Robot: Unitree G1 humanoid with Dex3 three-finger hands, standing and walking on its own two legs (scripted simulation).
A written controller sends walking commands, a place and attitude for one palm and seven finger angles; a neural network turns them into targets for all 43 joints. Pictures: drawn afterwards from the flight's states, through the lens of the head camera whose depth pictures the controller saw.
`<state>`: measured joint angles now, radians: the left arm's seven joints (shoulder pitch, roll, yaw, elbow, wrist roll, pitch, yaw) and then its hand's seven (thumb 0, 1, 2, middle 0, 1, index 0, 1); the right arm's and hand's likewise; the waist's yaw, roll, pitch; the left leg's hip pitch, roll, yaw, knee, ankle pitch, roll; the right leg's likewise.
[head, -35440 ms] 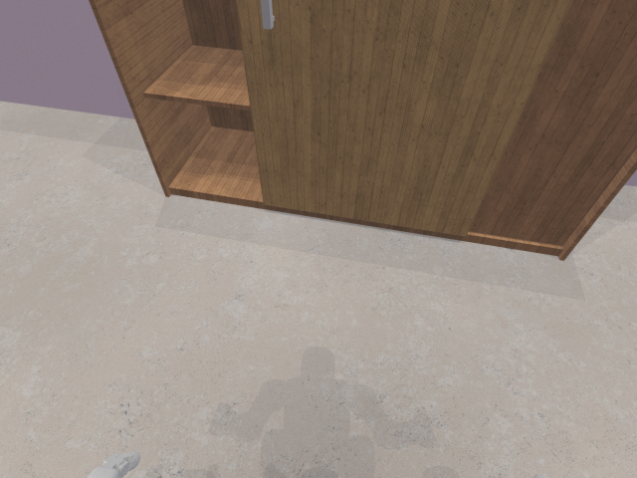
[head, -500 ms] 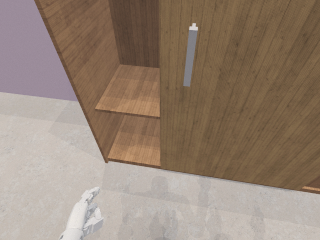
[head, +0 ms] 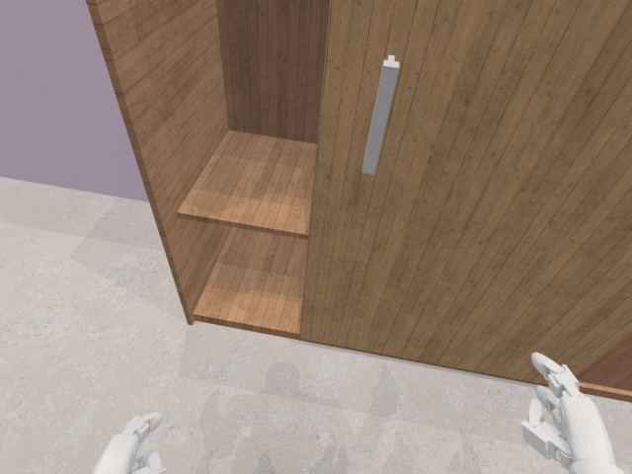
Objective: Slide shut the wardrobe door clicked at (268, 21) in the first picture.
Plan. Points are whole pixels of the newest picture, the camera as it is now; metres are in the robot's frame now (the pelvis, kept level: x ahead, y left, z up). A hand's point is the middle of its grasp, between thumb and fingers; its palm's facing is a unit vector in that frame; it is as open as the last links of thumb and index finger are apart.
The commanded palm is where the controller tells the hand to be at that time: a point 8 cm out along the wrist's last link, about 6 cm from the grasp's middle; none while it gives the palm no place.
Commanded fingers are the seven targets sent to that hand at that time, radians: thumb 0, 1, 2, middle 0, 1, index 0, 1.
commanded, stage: let the arm hang, fingers relaxed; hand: right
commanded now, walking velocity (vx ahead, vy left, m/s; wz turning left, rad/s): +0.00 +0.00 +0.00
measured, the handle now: (379, 117) +0.66 -0.05 +0.15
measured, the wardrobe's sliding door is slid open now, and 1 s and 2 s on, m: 0.38 0.38 0.38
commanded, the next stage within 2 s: look to check the result in 0.96 s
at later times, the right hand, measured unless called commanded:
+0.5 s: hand out of the picture -0.04 -0.20 -0.16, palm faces -0.01 +0.97 -0.26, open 7.3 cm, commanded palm none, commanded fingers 0.00 -0.90 -0.90 0.20 0.30 0.20 0.30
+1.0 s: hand out of the picture +0.01 -0.16 -0.16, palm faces -0.01 +0.98 -0.19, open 7.4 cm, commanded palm none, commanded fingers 0.00 -0.90 -0.90 0.20 0.30 0.20 0.30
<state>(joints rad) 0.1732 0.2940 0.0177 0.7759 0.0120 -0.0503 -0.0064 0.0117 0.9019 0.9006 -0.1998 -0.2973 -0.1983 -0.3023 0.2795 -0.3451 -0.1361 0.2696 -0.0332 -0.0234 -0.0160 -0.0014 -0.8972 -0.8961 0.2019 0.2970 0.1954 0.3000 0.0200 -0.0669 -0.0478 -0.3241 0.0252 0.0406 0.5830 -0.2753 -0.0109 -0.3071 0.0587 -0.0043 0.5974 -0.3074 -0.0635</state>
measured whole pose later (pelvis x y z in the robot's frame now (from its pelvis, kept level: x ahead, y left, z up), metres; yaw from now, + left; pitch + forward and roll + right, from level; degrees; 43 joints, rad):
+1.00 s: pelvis +0.00 +0.00 +0.01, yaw +2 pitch -1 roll +0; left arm 0.32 0.13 0.00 1.12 0.02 0.00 0.03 0.01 0.91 0.90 -0.20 -0.30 -0.19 -0.30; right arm 0.27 -0.14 0.00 1.13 -0.01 -0.01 -0.03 0.00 -0.92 -0.90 0.20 0.30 0.20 0.30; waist 0.01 -0.02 0.03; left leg -0.20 0.01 0.01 0.40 -0.18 0.00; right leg -0.17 0.04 -0.03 0.41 -0.22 -0.05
